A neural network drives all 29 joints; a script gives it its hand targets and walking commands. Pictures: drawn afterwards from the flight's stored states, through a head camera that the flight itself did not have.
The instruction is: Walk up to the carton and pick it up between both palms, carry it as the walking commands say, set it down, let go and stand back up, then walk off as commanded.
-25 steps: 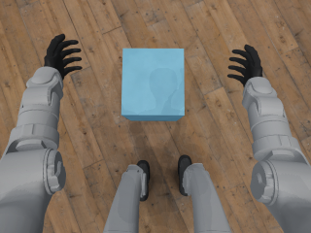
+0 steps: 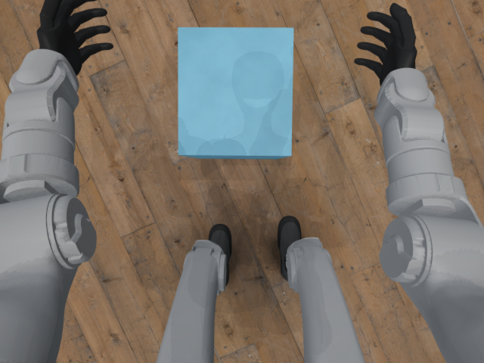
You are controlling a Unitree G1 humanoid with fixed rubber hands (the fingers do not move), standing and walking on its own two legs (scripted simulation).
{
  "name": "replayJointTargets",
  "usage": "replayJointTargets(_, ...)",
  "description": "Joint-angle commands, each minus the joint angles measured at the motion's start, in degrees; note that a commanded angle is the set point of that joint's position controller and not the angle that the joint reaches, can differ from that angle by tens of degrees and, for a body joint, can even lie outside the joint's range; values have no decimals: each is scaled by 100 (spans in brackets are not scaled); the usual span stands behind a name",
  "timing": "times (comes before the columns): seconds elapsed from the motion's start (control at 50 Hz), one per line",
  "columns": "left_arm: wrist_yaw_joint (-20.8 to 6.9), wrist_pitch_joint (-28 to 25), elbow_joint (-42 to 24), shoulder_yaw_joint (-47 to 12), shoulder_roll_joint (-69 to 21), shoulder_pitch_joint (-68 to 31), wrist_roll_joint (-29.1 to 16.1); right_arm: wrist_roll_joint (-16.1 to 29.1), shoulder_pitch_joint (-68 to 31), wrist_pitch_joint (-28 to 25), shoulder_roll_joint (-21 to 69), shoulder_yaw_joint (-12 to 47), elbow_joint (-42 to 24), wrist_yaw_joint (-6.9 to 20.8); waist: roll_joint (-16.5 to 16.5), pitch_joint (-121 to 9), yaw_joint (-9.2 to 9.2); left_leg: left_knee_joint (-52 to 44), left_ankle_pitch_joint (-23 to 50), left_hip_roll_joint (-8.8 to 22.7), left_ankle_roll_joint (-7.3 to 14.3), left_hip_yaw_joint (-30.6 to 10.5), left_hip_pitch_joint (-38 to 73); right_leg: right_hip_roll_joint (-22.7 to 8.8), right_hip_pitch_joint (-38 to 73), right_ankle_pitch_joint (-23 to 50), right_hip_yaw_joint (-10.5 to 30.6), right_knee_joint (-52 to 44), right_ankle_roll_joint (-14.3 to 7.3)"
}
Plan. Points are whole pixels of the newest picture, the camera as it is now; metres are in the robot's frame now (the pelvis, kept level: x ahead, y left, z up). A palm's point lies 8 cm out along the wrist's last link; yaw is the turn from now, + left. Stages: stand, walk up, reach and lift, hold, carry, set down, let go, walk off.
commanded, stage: reach and lift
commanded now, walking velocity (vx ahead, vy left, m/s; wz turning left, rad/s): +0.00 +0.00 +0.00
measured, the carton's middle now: (237, 106) +0.54 +0.04 -0.50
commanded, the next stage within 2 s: none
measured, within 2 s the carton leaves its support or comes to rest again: neither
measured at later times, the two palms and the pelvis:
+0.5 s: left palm (119, 84) +0.53 +0.25 -0.25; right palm (353, 92) +0.52 -0.19 -0.27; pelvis -0.03 -0.01 -0.14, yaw -1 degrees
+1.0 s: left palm (149, 107) +0.52 +0.24 -0.41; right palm (324, 111) +0.51 -0.17 -0.42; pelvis -0.04 +0.00 -0.25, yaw -1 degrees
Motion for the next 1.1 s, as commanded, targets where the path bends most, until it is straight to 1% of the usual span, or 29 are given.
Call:
replayJointTargets(0.0,8,-142,-587,-3,981,-1565,-39,61,-1511,-107,-538,32,-526,-52,-42,-5669,95,-36,2436,-71,-106,-232,2351,213,3151,1938,-54,561,190)
replayJointTargets(0.12,56,-40,-398,-183,1095,-1743,-116,210,-1641,-48,-618,-8,-408,-156,256,-5807,64,749,2068,-60,-227,-93,1926,300,2581,1587,-146,1286,172)
replayJointTargets(0.14,60,0,-330,-302,1018,-1898,-223,221,-1737,-3,-639,61,-312,-180,284,-5859,-113,949,2082,-60,-238,-134,1958,316,2339,1459,-210,1394,170)
replayJointTargets(0.16,86,15,-418,-244,1204,-1828,-233,266,-1874,14,-632,140,-478,-187,-16,-5951,40,1014,1785,-104,-226,-46,1554,314,2757,1510,-198,1512,169)
replayJointTargets(0.18,106,40,-68,-196,1224,-1900,-162,238,-1875,38,-696,124,-166,-210,108,-5545,143,1069,1465,-90,-251,13,1090,280,2498,1248,-153,1589,156)
replayJointTargets(0.24,156,42,-470,-403,1283,-2210,-309,476,-2186,52,-799,165,-543,-277,333,-6020,43,1537,1621,-66,-257,-1,1205,334,2347,1377,-164,2059,127)
replayJointTargets(0.26,229,69,-495,-360,1477,-2286,-361,383,-2312,56,-948,113,-638,-316,14,-6437,0,1712,1671,-91,-245,-20,1279,313,2436,1364,-248,2170,144)
replayJointTargets(0.28,227,99,-319,-556,1392,-2405,-381,532,-2328,106,-864,206,-353,-295,467,-6099,91,1777,1383,-71,-234,17,1142,317,2071,1045,-222,2302,148)
replayJointTargets(0.34,296,103,-504,-630,1340,-2459,-522,542,-2369,88,-916,262,-417,-339,163,-6224,-4,2084,1585,-53,-244,-89,1068,342,1911,1115,-340,2676,164)
replayJointTargets(0.36,344,129,-523,-709,1290,-2519,-516,590,-2442,65,-1053,220,-624,-345,465,-6337,-42,2278,1611,-38,-250,-40,1265,339,1662,1030,-301,2744,133)
replayJointTargets(0.38,371,141,-251,-652,1383,-2446,-537,560,-2401,85,-963,345,-312,-357,102,-6172,-20,2344,1373,-59,-223,-74,943,331,1871,980,-320,2817,139)
replayJointTargets(0.4,373,179,-136,-588,1573,-2390,-475,648,-2453,166,-965,414,-287,-372,213,-6042,181,2463,1105,-46,-236,19,697,310,1902,790,-249,2945,148)
replayJointTargets(0.44,447,138,-331,-711,1562,-2636,-529,676,-2601,83,-1139,288,-402,-395,244,-6212,31,2635,1219,1,-236,-106,938,346,1415,642,-386,3231,150)
replayJointTargets(0.46,443,125,-385,-808,1433,-2579,-594,848,-2645,90,-1084,475,-429,-378,411,-6228,200,2757,1413,-13,-250,-20,807,346,1525,923,-263,3280,120)
replayJointTargets(0.5,443,99,59,-873,1378,-2428,-623,709,-2518,57,-1039,422,11,-370,329,-5544,139,2843,1039,0,-254,-68,347,336,1159,586,-369,3486,134)
replayJointTargets(0.52,466,112,-220,-998,1293,-2709,-720,757,-2604,48,-1122,346,58,-367,285,-5867,-148,2971,1182,54,-259,-186,724,346,1116,585,-396,3554,105)
replayJointTargets(0.58,519,34,-120,-941,1345,-2871,-686,854,-2872,-49,-1092,410,-63,-359,327,-5569,81,3210,1102,68,-224,-168,413,319,863,531,-346,3795,95)
replayJointTargets(0.62,544,70,218,-930,1405,-2825,-728,755,-2877,-51,-1210,424,175,-367,92,-5441,-27,3393,962,84,-223,-214,114,281,885,509,-394,4010,119)
replayJointTargets(0.66,605,-14,1,-969,1435,-2900,-723,879,-3081,-117,-1186,472,64,-381,232,-5509,201,3584,1089,57,-225,-119,-68,282,991,688,-341,4241,126)
replayJointTargets(0.7,649,-12,134,-981,1483,-3070,-724,848,-2938,-121,-1275,456,388,-395,122,-5429,-25,3777,1119,115,-227,-230,28,276,715,552,-391,4439,131)
replayJointTargets(0.74,646,-70,-2,-1104,1374,-3029,-849,1030,-2920,-156,-1105,633,402,-380,36,-5492,42,3872,893,114,-199,-115,-17,277,847,504,-405,4503,130)
replayJointTargets(0.82,722,-84,382,-1193,1344,-3110,-779,1095,-3150,-257,-1306,515,425,-374,514,-4998,106,4145,889,214,-221,-220,92,238,208,273,-378,4806,88)
replayJointTargets(0.88,754,-152,258,-1329,1372,-3385,-963,1111,-3382,-302,-1271,637,334,-379,337,-5155,46,4404,774,213,-188,-199,-35,202,448,420,-346,4988,115)
replayJointTargets(0.9,772,-171,340,-1231,1411,-3414,-953,1064,-3153,-282,-1249,707,794,-395,91,-4847,79,4470,606,161,-209,-102,-525,226,535,356,-363,5074,111)
replayJointTargets(0.94,852,-222,18,-1388,1506,-3619,-1051,1084,-3465,-406,-1573,528,371,-441,368,-5287,-48,4625,832,229,-241,-175,-21,211,542,491,-397,5271,93)
replayJointTargets(0.96,817,-179,352,-1509,1429,-3547,-1152,1178,-3570,-379,-1387,782,578,-422,82,-5129,32,4666,726,213,-202,-204,-221,177,700,485,-429,5338,133)
replayJointTargets(0.98,832,-163,507,-1620,1365,-3605,-1200,1246,-3631,-379,-1584,686,544,-435,317,-5025,-90,4705,639,248,-226,-246,-86,197,436,331,-443,5430,125)
replayJointTargets(1.04,978,-267,116,-1466,1695,-3871,-1156,1348,-3755,-452,-1617,816,430,-422,187,-5391,150,4922,885,211,-216,-234,143,190,648,604,-414,5610,130)
replayJointTargets(1.08,1019,-174,198,-1659,1663,-4027,-1319,1481,-3868,-380,-1837,882,472,-456,296,-5413,10,4934,694,237,-220,-237,353,175,667,381,-498,5687,144)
